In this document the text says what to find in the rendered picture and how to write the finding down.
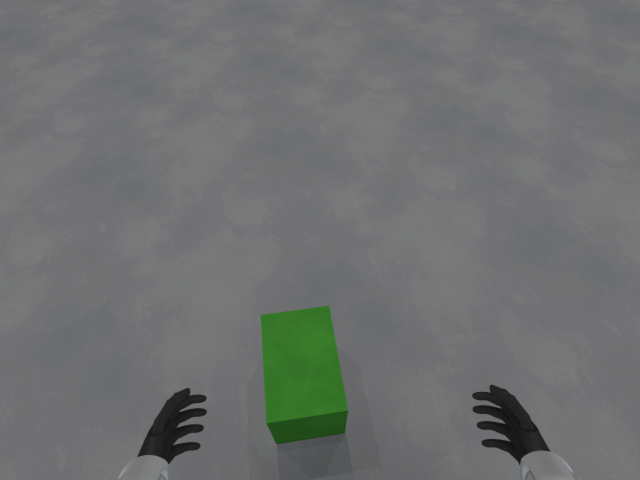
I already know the right robot hand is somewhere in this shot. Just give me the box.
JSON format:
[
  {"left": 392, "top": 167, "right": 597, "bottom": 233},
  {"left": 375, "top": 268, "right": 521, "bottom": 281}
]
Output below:
[{"left": 472, "top": 385, "right": 550, "bottom": 465}]

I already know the right robot forearm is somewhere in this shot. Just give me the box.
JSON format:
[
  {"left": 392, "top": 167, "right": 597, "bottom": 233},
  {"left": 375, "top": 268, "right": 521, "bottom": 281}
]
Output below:
[{"left": 520, "top": 451, "right": 582, "bottom": 480}]

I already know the left robot forearm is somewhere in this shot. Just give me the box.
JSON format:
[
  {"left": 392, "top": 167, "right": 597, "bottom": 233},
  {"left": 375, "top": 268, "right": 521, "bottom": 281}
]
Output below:
[{"left": 118, "top": 455, "right": 169, "bottom": 480}]

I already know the left robot hand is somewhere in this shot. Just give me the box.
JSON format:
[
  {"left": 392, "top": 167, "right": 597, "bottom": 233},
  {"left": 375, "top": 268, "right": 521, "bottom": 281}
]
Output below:
[{"left": 137, "top": 388, "right": 207, "bottom": 464}]

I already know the carton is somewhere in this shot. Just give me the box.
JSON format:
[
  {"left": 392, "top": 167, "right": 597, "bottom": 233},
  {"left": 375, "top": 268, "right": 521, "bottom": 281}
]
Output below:
[{"left": 261, "top": 306, "right": 348, "bottom": 444}]

